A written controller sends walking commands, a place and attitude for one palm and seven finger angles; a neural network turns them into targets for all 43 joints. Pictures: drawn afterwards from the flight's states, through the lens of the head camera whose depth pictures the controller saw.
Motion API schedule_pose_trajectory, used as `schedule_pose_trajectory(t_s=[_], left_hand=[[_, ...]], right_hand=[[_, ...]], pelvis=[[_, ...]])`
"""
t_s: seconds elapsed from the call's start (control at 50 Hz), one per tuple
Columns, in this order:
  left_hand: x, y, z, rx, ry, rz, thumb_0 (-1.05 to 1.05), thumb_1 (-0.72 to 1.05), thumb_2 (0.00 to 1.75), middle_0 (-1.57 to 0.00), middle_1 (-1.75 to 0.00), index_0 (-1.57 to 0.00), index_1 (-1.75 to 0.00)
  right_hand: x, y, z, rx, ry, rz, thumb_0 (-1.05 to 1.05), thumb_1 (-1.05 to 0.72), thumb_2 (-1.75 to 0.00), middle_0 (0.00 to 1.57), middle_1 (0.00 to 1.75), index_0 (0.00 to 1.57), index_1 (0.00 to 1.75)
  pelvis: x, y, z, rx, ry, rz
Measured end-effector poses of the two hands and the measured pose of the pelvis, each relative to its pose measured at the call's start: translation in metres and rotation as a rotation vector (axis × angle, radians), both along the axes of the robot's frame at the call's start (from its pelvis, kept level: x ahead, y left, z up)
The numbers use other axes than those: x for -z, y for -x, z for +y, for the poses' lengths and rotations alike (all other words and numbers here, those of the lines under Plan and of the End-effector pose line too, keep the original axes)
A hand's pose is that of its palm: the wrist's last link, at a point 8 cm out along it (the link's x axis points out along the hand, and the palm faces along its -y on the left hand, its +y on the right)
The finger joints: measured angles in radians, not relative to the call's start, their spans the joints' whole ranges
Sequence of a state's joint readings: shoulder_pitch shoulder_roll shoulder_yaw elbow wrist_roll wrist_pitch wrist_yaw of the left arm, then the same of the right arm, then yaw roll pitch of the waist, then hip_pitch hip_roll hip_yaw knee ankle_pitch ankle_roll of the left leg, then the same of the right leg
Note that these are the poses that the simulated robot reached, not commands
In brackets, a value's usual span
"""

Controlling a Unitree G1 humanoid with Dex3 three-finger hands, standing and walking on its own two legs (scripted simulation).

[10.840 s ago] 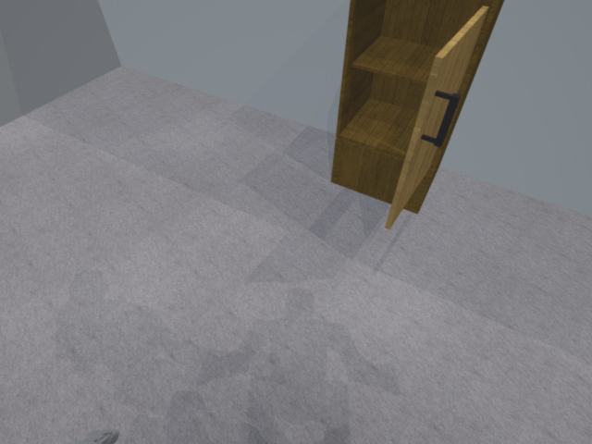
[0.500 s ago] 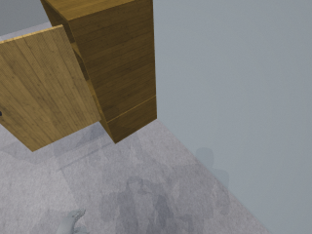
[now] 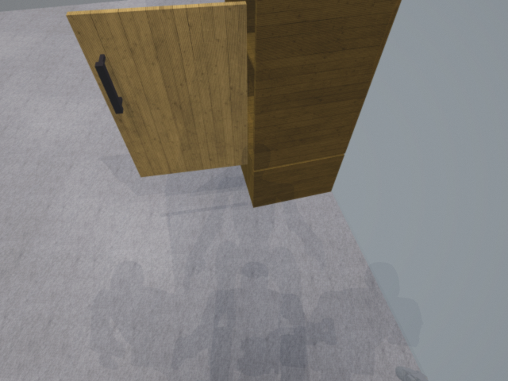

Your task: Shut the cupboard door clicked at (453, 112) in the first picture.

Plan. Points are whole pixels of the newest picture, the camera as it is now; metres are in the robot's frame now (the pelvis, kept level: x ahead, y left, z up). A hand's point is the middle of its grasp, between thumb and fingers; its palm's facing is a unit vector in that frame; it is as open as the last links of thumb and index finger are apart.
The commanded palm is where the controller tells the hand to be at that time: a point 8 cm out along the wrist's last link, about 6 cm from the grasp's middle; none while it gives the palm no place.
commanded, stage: turn to face it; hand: left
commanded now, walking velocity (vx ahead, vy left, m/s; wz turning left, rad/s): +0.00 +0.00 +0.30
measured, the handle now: (111, 85) +0.77 +0.46 -0.04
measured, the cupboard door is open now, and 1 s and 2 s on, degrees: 85 85 85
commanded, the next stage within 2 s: take the last steps up to it in 0.24 s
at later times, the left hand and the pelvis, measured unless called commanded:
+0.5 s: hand out of the picture +0.05 +0.19 -0.15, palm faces +0.17 -0.95 -0.27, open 7.4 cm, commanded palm none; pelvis +0.00 -0.01 +0.00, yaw +8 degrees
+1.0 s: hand out of the picture -0.09 +0.19 -0.17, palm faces +0.38 -0.91 -0.16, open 7.4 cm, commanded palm none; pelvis +0.08 +0.08 +0.00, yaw +14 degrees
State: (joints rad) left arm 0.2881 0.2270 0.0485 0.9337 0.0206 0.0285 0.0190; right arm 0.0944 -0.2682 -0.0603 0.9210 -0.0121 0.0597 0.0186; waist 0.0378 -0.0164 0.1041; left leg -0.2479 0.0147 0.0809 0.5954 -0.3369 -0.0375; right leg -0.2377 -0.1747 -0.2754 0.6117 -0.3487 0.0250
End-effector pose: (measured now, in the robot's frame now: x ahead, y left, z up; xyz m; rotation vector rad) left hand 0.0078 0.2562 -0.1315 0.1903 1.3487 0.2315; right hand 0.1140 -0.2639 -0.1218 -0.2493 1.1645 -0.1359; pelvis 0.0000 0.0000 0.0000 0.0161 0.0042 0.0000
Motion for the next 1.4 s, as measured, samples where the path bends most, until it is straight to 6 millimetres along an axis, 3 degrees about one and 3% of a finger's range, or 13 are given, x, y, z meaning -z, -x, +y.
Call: schedule_pose_trajectory(t_s=[0.08,0.2,0.34,0.48,0.56,0.68,0.76,0.84,0.92,1.0,1.08,1.24,1.4], left_hand=[[0.011,0.023,0.024,-0.065,-0.002,0.058,0.01,0.91,0.9,-0.21,-0.3,-0.2,-0.3],[-0.001,0.014,0.034,-0.096,0.007,-0.009,0.01,0.91,0.9,-0.2,-0.3,-0.2,-0.3],[-0.011,-0.012,0.02,-0.088,0.004,-0.1,0.01,0.91,0.9,-0.2,-0.3,-0.2,-0.3],[-0.016,-0.027,-0.015,-0.062,-0.021,-0.185,0.01,0.91,0.9,-0.2,-0.3,-0.2,-0.3],[-0.025,-0.007,-0.033,-0.106,-0.013,-0.179,0.01,0.91,0.9,-0.2,-0.3,-0.2,-0.3],[-0.029,0.039,-0.05,-0.193,0.011,-0.059,0.01,0.91,0.9,-0.21,-0.3,-0.2,-0.3],[-0.026,0.069,-0.056,-0.261,0.042,0.025,0.01,0.91,0.9,-0.21,-0.3,-0.2,-0.3],[-0.022,0.094,-0.057,-0.323,0.082,0.114,0.01,0.91,0.9,-0.21,-0.3,-0.2,-0.3],[-0.014,0.11,-0.047,-0.374,0.127,0.202,0.01,0.91,0.9,-0.21,-0.3,-0.2,-0.3],[0.006,0.111,-0.02,-0.398,0.173,0.279,0.01,0.91,0.9,-0.21,-0.3,-0.2,-0.3],[0.013,0.071,0.024,-0.344,0.164,0.265,0.01,0.91,0.9,-0.21,-0.3,-0.2,-0.3],[-0.001,-0.098,0.11,-0.21,0.069,-0.072,0.01,0.92,0.9,-0.2,-0.3,-0.19,-0.3],[-0.019,-0.241,0.133,-0.106,0.031,-0.259,0.01,0.92,0.9,-0.2,-0.3,-0.19,-0.3]], right_hand=[[-0.014,-0.031,0.026,-0.077,0.02,-0.088,0.0,-0.91,-0.9,0.2,0.3,0.19,0.3],[-0.027,-0.036,0.05,-0.117,0.009,-0.101,0.0,-0.91,-0.9,0.2,0.3,0.2,0.3],[-0.013,-0.007,0.052,-0.105,-0.042,-0.036,0.0,-0.9,-0.9,0.2,0.3,0.2,0.3],[0.024,0.037,0.025,-0.054,-0.094,0.081,0.0,-0.9,-0.9,0.2,0.3,0.2,0.3],[0.026,0.053,0.012,-0.063,-0.102,0.166,0.01,-0.91,-0.9,0.2,0.3,0.2,0.3],[0.016,0.052,0.006,-0.072,-0.096,0.214,0.01,-0.91,-0.9,0.2,0.3,0.2,0.3],[0.013,0.037,0.016,-0.102,-0.083,0.237,0.01,-0.91,-0.9,0.2,0.3,0.19,0.3],[0.01,0.003,0.042,-0.152,-0.078,0.216,0.01,-0.91,-0.9,0.19,0.3,0.19,0.3],[0.008,-0.049,0.086,-0.219,-0.081,0.148,0.01,-0.91,-0.9,0.19,0.3,0.19,0.3],[0.012,-0.103,0.138,-0.268,-0.072,0.022,0.01,-0.91,-0.9,0.2,0.3,0.19,0.3],[0.005,-0.121,0.173,-0.236,-0.082,-0.044,0.0,-0.91,-0.9,0.2,0.3,0.2,0.3],[-0.007,-0.116,0.175,-0.123,-0.041,-0.007,-0.03,-0.95,-0.9,0.2,0.3,0.2,0.3],[0.011,-0.077,0.178,-0.03,-0.069,0.237,-0.01,-0.92,-0.9,0.2,0.3,0.2,0.3]], pelvis=[[0.002,0.002,0.012,-0.026,0.01,-0.014],[-0.011,0.003,0.018,-0.065,0.034,-0.03],[-0.013,0.006,0.011,-0.102,0.024,-0.036],[-0.001,0.005,-0.013,-0.134,-0.004,-0.036],[-0.008,-0.001,-0.018,-0.165,-0.013,-0.044],[-0.02,-0.016,-0.015,-0.199,-0.027,-0.04],[-0.021,-0.029,-0.004,-0.22,-0.023,-0.035],[-0.019,-0.042,0.015,-0.238,-0.012,-0.026],[-0.014,-0.058,0.043,-0.25,0.005,-0.017],[0.004,-0.078,0.079,-0.243,0.031,-0.013],[0.002,-0.093,0.102,-0.211,0.019,-0.032],[-0.014,-0.135,0.13,-0.193,-0.001,-0.03],[-0.011,-0.19,0.137,-0.187,-0.018,-0.03]])
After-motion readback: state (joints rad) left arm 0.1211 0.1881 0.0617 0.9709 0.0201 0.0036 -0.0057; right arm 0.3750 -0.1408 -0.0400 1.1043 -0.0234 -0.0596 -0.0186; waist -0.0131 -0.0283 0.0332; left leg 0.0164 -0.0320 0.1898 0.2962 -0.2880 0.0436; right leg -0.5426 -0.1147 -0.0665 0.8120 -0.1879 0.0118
